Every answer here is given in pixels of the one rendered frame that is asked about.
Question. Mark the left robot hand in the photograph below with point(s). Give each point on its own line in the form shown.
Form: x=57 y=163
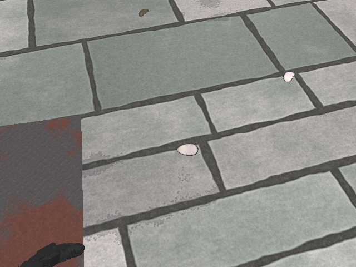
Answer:
x=53 y=254

